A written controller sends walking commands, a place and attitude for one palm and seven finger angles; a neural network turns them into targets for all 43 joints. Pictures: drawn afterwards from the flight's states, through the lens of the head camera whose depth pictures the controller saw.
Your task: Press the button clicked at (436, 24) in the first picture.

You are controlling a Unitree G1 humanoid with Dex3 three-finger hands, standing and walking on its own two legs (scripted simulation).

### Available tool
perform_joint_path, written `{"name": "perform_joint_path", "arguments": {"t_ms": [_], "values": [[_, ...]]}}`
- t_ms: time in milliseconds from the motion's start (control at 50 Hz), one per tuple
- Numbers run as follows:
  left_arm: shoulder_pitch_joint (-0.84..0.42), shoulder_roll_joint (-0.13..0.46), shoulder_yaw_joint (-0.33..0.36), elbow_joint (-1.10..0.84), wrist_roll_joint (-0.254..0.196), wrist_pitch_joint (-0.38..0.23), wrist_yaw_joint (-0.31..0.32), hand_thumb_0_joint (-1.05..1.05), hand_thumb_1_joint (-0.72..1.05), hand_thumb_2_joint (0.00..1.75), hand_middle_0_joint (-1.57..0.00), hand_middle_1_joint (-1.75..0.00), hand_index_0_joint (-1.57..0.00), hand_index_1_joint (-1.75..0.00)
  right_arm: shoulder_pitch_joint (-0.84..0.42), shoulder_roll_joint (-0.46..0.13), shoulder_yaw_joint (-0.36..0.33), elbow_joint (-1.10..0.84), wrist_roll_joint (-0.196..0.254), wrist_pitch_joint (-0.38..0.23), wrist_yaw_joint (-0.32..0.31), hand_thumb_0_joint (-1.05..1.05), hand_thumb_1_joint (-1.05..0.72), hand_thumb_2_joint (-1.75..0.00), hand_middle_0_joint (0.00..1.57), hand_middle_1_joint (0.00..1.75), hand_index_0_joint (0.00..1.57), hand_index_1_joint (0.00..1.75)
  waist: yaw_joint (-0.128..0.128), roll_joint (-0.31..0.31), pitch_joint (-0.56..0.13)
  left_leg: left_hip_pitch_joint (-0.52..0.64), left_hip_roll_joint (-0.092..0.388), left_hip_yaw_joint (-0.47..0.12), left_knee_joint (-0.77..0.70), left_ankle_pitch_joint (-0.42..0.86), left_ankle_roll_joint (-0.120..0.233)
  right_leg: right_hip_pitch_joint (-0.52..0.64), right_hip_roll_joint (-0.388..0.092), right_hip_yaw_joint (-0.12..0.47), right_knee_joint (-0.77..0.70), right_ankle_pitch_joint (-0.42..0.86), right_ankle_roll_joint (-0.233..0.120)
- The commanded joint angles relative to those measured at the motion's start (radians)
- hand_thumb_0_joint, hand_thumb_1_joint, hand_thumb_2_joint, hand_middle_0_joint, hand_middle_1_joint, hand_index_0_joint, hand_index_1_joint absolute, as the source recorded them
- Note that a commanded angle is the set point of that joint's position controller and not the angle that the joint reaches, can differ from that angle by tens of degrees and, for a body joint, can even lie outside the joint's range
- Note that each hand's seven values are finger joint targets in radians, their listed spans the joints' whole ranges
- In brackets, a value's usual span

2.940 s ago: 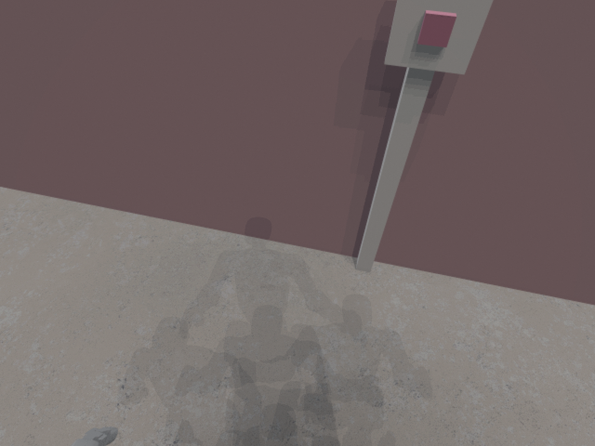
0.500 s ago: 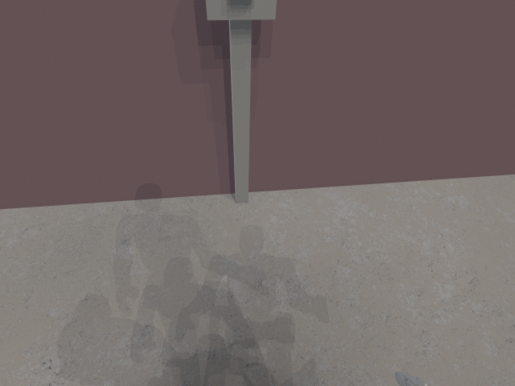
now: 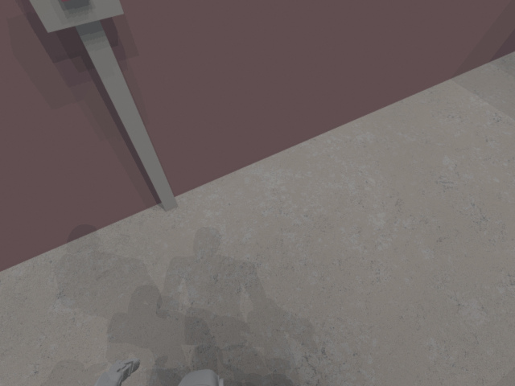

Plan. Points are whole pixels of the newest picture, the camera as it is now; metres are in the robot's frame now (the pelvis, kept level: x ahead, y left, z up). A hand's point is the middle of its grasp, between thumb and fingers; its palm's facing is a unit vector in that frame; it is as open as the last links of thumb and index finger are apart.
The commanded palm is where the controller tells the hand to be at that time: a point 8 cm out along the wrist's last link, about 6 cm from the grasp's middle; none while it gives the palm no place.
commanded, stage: walk to a spot facing it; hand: left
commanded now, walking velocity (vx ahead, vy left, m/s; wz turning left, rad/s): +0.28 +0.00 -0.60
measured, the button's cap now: out of the picture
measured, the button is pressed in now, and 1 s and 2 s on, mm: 0 0 0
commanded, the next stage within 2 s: none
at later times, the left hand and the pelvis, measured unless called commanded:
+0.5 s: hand (161, 320) +0.24 +0.21 -0.15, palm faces -0.26 -0.95 -0.16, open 7.4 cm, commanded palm none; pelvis +0.12 +0.03 +0.02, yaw -18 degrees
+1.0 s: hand (236, 234) +0.43 +0.07 -0.15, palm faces -0.53 -0.82 -0.22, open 7.4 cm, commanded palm none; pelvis +0.24 -0.03 +0.01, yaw -34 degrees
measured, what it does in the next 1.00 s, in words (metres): walks ahead, turning right: left foot, then right foot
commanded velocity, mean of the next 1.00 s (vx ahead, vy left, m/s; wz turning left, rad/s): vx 0.11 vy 0.00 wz -0.60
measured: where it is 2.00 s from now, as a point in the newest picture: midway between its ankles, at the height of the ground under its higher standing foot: (278, 344)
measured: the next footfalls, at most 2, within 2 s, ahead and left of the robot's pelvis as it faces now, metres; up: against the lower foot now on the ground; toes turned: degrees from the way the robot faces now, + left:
left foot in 0.26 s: +0.12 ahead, +0.14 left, +0.00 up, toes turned -2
right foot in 0.72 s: +0.25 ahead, -0.15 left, +0.00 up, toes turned -33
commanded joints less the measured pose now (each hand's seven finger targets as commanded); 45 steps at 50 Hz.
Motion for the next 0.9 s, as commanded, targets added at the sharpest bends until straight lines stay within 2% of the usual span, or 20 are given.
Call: {"name": "perform_joint_path", "arguments": {"t_ms": [0, 120, 200, 220, 240, 260, 280, 320, 400, 460, 540, 600, 640, 660, 680, 700, 720, 740, 820, 880], "values": [[0.048, 0.215, 0.056, -0.045, 0.008, -0.02, 0.018, 0.0, 0.9, 0.9, -0.2, -0.3, -0.2, -0.3, -0.059, -0.075, -0.014, -0.11, -0.013, -0.039, 0.015, 0.0, -0.9, -0.9, 0.2, 0.3, 0.2, 0.3, 0.039, -0.198, -0.146, -0.157, -0.008, -0.023, 0.066, 0.088, -0.021, 0.179, -0.242, 0.309, -0.316, 0.146, -0.166], [0.068, 0.232, 0.056, -0.019, 0.013, -0.038, 0.003, 0.0, 0.9, 0.9, -0.2, -0.3, -0.2, -0.3, -0.066, -0.062, -0.016, -0.123, -0.01, -0.062, 0.034, 0.0, -0.9, -0.9, 0.2, 0.3, 0.2, 0.3, 0.042, -0.221, -0.072, -0.051, -0.061, 0.004, -0.188, 0.131, -0.012, 0.055, -0.202, 0.367, -0.38, -0.115, -0.166], [0.003, 0.209, 0.059, -0.025, 0.009, -0.031, -0.002, 0.0, 0.9, 0.9, -0.2, -0.3, -0.2, -0.3, 0.105, -0.057, -0.015, -0.079, -0.002, -0.089, 0.017, 0.0, -0.9, -0.9, 0.2, 0.3, 0.2, 0.3, -0.043, -0.189, -0.092, 0.28, -0.108, 0.052, -0.489, 0.226, 0.001, -0.096, -0.124, 0.334, -0.244, -0.116, -0.116], [-0.012, 0.151, 0.047, -0.038, 0.007, -0.026, -0.005, 0.0, 0.9, 0.9, -0.2, -0.3, -0.2, -0.3, 0.216, -0.104, -0.023, -0.044, -0.003, -0.098, 0.004, 0.0, -0.9, -0.9, 0.2, 0.3, 0.2, 0.3, -0.091, -0.049, -0.123, 0.444, -0.045, -0.017, -0.602, 0.157, 0.01, -0.198, -0.049, 0.275, -0.073, -0.138, -0.074], [0.009, 0.058, 0.032, -0.058, -0.001, -0.02, -0.016, 0.0, 0.9, 0.9, -0.2, -0.3, -0.2, -0.3, 0.303, -0.215, -0.045, -0.024, -0.02, -0.1, 0.0, 0.0, -0.9, -0.9, 0.2, 0.3, 0.2, 0.3, -0.113, 0.303, -0.133, 0.52, 0.24, -0.372, -0.771, -0.128, 0.072, -0.383, 0.097, 0.118, 0.279, -0.267, -0.012], [-0.009, 0.069, 0.037, -0.092, 0.006, -0.025, -0.019, 0.0, 0.9, 0.9, -0.2, -0.3, -0.2, -0.3, 0.279, -0.239, -0.035, -0.039, -0.021, -0.101, -0.005, 0.0, -0.9, -0.9, 0.2, 0.3, 0.2, 0.3, -0.083, 0.284, -0.076, 0.397, 0.393, -0.582, -0.903, -0.318, 0.141, -0.452, 0.04, 0.095, 0.437, -0.254, 0.003], [-0.052, 0.099, 0.048, -0.08, 0.017, -0.025, -0.024, 0.0, 0.9, 0.9, -0.2, -0.3, -0.2, -0.3, 0.21, -0.192, -0.028, -0.043, -0.021, -0.103, -0.005, 0.0, -0.9, -0.9, 0.2, 0.3, 0.2, 0.3, -0.064, 0.184, 0.015, 0.264, 0.37, -0.553, -0.95, -0.37, 0.138, -0.442, -0.008, 0.11, 0.54, -0.162, 0.005], [-0.001, 0.094, 0.058, -0.039, 0.022, -0.022, -0.046, 0.0, 0.9, 0.9, -0.2, -0.3, -0.2, -0.3, 0.105, -0.11, -0.001, -0.062, -0.015, -0.116, -0.008, 0.0, -0.9, -0.9, 0.2, 0.3, 0.2, 0.3, 0.002, 0.086, 0.058, 0.225, 0.263, -0.299, -0.907, -0.101, 0.107, -0.423, -0.059, 0.078, 0.599, 0.01, 0.02], [0.052, 0.034, 0.043, -0.001, 0.017, -0.008, -0.044, 0.0, 0.9, 0.9, -0.2, -0.3, -0.2, -0.3, 0.157, -0.05, 0.01, -0.014, -0.005, -0.133, -0.017, 0.0, -0.9, -0.9, 0.2, 0.3, 0.2, 0.3, 0.016, 0.089, -0.029, 0.349, 0.184, 0.005, -0.781, 0.507, 0.105, -0.401, -0.066, 0.031, 0.591, 0.104, 0.051], [-0.007, 0.008, 0.035, -0.012, 0.016, -0.003, -0.042, 0.0, 0.9, 0.9, -0.2, -0.3, -0.2, -0.3, 0.213, -0.048, 0.006, 0.026, -0.007, -0.127, -0.02, 0.0, -0.9, -0.9, 0.2, 0.3, 0.2, 0.3, -0.002, 0.077, -0.038, 0.43, 0.189, 0.085, -0.721, 0.794, 0.127, -0.423, -0.066, -0.022, 0.496, 0.098, 0.059], [-0.118, -0.004, 0.026, -0.038, 0.013, -0.004, -0.04, 0.0, 0.9, 0.9, -0.2, -0.3, -0.2, -0.3, 0.238, -0.047, -0.007, 0.058, -0.015, -0.11, -0.017, 0.0, -0.9, -0.9, 0.2, 0.3, 0.2, 0.3, -0.04, 0.108, -0.016, 0.435, 0.191, 0.164, -0.674, 0.858, 0.144, -0.344, -0.053, -0.091, 0.245, 0.078, 0.048], [-0.104, 0.007, 0.029, -0.037, 0.015, -0.016, -0.036, 0.0, 0.9, 0.9, -0.2, -0.3, -0.2, -0.3, 0.221, -0.067, -0.025, 0.064, -0.011, -0.1, -0.014, 0.0, -0.9, -0.9, 0.2, 0.3, 0.2, 0.3, -0.025, 0.131, -0.05, 0.462, 0.208, 0.203, -0.571, 1.014, 0.144, -0.236, -0.012, -0.127, 0.099, 0.066, 0.014], [0.018, 0.044, 0.037, -0.004, 0.019, -0.03, -0.028, 0.0, 0.9, 0.9, -0.2, -0.3, -0.2, -0.3, 0.195, -0.092, -0.037, 0.051, -0.003, -0.094, -0.008, 0.0, -0.9, -0.9, 0.2, 0.3, 0.2, 0.3, 0.038, 0.121, -0.126, 0.432, 0.198, 0.238, -0.372, 1.116, 0.11, -0.034, 0.04, -0.161, -0.01, 0.114, -0.012], [0.14, 0.091, 0.051, 0.025, 0.022, -0.046, -0.022, 0.0, 0.9, 0.9, -0.2, -0.3, -0.2, -0.3, 0.174, -0.09, -0.034, 0.034, 0.005, -0.093, -0.003, 0.0, -0.9, -0.9, 0.2, 0.3, 0.2, 0.3, 0.108, 0.07, -0.194, 0.296, 0.187, 0.239, -0.166, 1.022, 0.067, 0.209, 0.021, -0.134, -0.115, 0.244, -0.033], [0.261, 0.214, 0.077, 0.055, 0.023, -0.061, -0.007, 0.0, 0.9, 0.9, -0.2, -0.3, -0.2, -0.3, 0.191, -0.036, -0.022, 0.0, 0.022, -0.091, 0.009, 0.0, -0.9, -0.9, 0.2, 0.3, 0.2, 0.3, 0.149, -0.164, -0.338, -0.022, 0.083, 0.226, 0.136, 0.374, 0.01, 0.558, -0.239, 0.195, -0.103, 0.608, -0.137], [0.316, 0.285, 0.088, 0.076, -0.009, -0.059, 0.006, 0.0, 0.9, 0.9, -0.2, -0.3, -0.2, -0.3, 0.148, 0.002, -0.016, -0.037, 0.02, -0.091, -0.003, 0.0, -0.9, -0.9, 0.2, 0.3, 0.2, 0.3, 0.148, -0.269, -0.407, -0.208, -0.045, 0.113, 0.433, -0.171, -0.025, 0.622, -0.454, 0.48, -0.117, 1.083, -0.26], [0.292, 0.277, 0.091, 0.06, -0.017, -0.049, 0.022, 0.0, 0.9, 0.9, -0.2, -0.3, -0.2, -0.3, 0.096, -0.008, -0.013, -0.057, 0.016, -0.084, -0.014, 0.0, -0.9, -0.9, 0.2, 0.3, 0.2, 0.3, 0.149, -0.236, -0.418, -0.201, -0.016, -0.051, 0.435, -0.108, -0.01, 0.539, -0.425, 0.449, -0.155, 1.001, -0.26], [0.196, 0.242, 0.085, 0.031, -0.016, -0.035, 0.029, 0.0, 0.9, 0.9, -0.2, -0.3, -0.2, -0.3, 0.052, -0.014, -0.018, -0.063, 0.015, -0.077, -0.016, 0.0, -0.9, -0.9, 0.2, 0.3, 0.2, 0.3, 0.117, -0.188, -0.328, -0.221, 0.013, -0.071, 0.426, -0.039, -0.008, 0.442, -0.385, 0.427, -0.18, 0.806, -0.247], [-0.007, 0.155, 0.048, -0.014, 0.005, -0.041, 0.032, 0.0, 0.9, 0.9, -0.2, -0.3, -0.2, -0.3, 0.082, 0.005, -0.007, -0.024, -0.011, -0.033, -0.007, 0.0, -0.9, -0.9, 0.2, 0.3, 0.2, 0.3, -0.008, -0.118, -0.165, -0.078, 0.032, -0.044, 0.196, 0.101, -0.027, 0.035, -0.246, 0.22, -0.271, 0.533, -0.17], [-0.015, 0.155, 0.05, -0.017, 0.007, -0.038, 0.024, 0.0, 0.9, 0.9, -0.2, -0.3, -0.2, -0.3, 0.077, 0.002, -0.006, -0.032, -0.012, -0.028, -0.001, 0.0, -0.9, -0.9, 0.2, 0.3, 0.2, 0.3, -0.016, -0.156, -0.162, -0.07, -0.002, -0.032, 0.111, 0.164, -0.029, -0.006, -0.192, 0.222, -0.288, 0.401, -0.16]]}}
